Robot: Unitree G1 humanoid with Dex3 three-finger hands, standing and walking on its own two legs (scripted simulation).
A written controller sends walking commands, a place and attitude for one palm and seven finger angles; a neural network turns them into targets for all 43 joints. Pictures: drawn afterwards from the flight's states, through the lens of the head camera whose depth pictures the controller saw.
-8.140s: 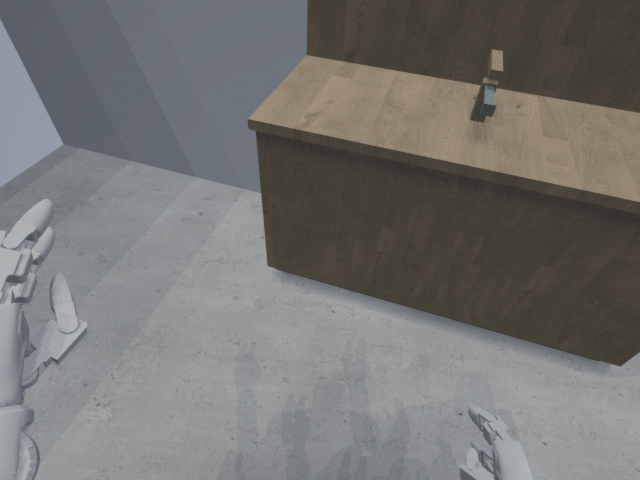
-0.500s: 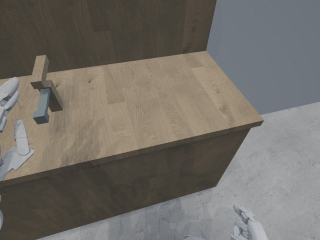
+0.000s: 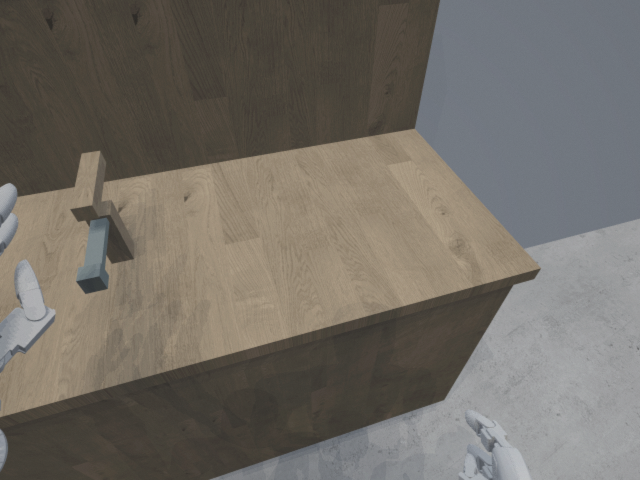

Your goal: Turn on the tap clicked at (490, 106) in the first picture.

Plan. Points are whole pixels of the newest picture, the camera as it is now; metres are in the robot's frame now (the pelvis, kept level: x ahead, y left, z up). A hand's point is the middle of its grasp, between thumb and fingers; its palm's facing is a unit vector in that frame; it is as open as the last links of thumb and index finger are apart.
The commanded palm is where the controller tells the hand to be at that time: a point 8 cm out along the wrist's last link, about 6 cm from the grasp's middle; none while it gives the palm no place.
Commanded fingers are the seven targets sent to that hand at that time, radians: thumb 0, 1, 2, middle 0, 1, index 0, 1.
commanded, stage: come to a stop and stand still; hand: left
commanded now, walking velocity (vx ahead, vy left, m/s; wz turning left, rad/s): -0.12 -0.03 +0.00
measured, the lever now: (93, 278) +0.35 +0.33 +0.06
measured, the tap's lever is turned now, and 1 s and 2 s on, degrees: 0 0 0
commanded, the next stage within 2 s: look again from close up in 1.00 s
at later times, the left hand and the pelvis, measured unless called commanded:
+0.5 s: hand (51, 288) +0.25 +0.27 +0.18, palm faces +0.36 -0.85 -0.38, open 7.4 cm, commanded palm +0.19 +0.31 +0.19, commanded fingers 0.00 0.90 0.90 -0.20 -0.30 -0.20 -0.30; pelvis +0.03 +0.03 +0.02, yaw -2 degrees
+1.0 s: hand (18, 304) +0.23 +0.30 +0.18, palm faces +0.37 -0.85 -0.38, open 7.4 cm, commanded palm +0.18 +0.33 +0.19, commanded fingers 0.00 0.90 0.90 -0.20 -0.30 -0.20 -0.30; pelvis +0.01 +0.05 +0.02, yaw -1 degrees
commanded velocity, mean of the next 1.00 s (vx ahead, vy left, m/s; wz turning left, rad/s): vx -0.02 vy -0.01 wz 0.00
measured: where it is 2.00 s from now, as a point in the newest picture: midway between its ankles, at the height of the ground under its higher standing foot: outside the picture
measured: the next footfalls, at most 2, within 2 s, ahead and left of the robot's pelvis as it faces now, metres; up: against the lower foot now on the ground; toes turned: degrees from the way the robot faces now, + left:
none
